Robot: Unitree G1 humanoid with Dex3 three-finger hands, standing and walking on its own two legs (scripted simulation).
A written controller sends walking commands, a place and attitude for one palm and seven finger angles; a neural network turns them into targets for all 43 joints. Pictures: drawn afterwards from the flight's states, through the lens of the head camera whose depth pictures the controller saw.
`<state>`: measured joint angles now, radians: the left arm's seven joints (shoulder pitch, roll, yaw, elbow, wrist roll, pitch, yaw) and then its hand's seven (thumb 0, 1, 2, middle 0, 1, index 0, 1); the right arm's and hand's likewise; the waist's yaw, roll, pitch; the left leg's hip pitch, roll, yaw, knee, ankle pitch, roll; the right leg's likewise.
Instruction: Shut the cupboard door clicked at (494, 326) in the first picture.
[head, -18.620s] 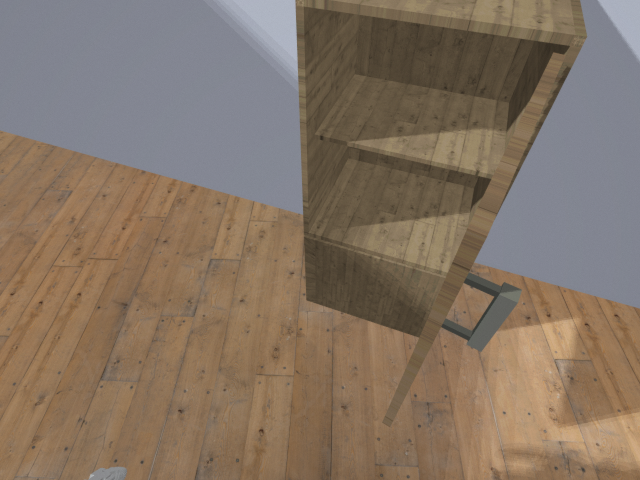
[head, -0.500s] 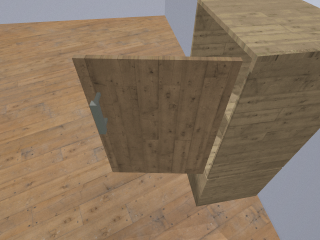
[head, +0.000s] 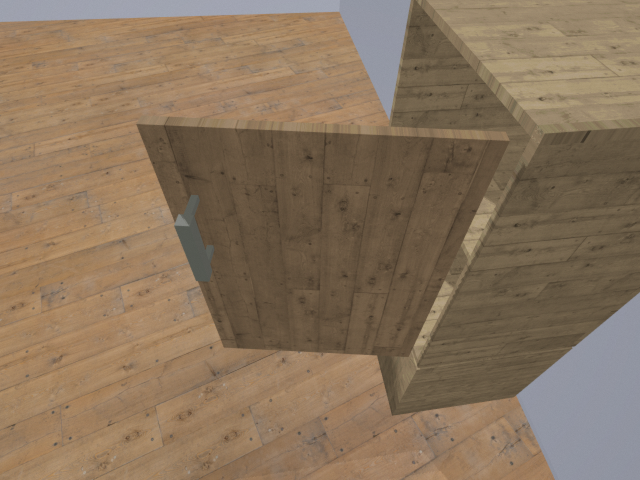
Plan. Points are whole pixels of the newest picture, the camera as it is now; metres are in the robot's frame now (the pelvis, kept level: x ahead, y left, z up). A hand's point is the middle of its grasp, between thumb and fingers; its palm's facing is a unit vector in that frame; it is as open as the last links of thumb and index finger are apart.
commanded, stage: look again from close up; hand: left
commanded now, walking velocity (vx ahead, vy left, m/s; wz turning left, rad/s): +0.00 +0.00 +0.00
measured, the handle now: (198, 239) +0.41 +0.21 +0.05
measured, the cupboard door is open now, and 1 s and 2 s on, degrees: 79 79 79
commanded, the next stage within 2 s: shuffle to correct the standing spot in 0.12 s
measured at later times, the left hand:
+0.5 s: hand out of the picture +0.04 +0.19 -0.18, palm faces +0.00 -0.97 -0.25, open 7.4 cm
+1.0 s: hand out of the picture +0.01 +0.18 -0.18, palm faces +0.02 -0.99 -0.17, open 7.4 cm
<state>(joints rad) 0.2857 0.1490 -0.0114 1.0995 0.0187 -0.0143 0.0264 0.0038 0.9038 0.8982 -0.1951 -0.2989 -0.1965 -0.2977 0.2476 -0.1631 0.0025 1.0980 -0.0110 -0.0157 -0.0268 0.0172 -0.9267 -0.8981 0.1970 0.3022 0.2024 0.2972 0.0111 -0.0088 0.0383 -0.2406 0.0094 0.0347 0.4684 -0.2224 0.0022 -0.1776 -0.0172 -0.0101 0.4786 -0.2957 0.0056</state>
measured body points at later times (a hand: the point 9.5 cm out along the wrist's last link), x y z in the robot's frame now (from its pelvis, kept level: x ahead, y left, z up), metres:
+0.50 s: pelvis +0.00 +0.00 -0.01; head +0.04 -0.01 +0.44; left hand +0.04 +0.24 -0.16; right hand +0.05 -0.24 -0.16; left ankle +0.02 +0.12 -0.74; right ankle -0.02 -0.12 -0.74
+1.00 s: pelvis +0.02 +0.01 +0.00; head +0.04 +0.02 +0.45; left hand +0.01 +0.23 -0.16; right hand +0.01 -0.21 -0.16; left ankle +0.02 +0.12 -0.74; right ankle -0.03 -0.12 -0.74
